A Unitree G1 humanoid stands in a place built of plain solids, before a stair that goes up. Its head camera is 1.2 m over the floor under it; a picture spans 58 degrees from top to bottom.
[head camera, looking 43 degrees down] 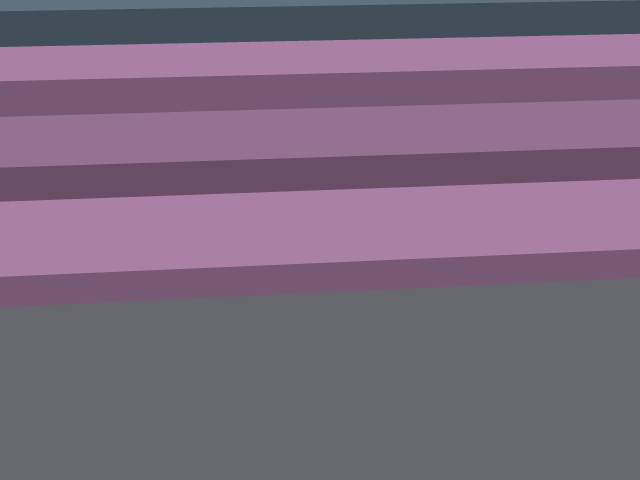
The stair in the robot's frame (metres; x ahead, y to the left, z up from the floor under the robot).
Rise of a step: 0.15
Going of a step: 0.41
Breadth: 6.95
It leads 3 degrees to the left of straight ahead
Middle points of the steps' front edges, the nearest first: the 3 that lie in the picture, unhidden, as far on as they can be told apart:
1.04 -0.52 0.16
1.44 -0.50 0.31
1.85 -0.47 0.47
